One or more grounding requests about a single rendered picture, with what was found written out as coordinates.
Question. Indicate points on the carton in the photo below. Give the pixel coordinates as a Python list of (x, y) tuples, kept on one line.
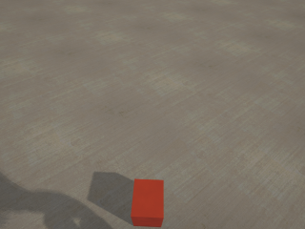
[(148, 202)]

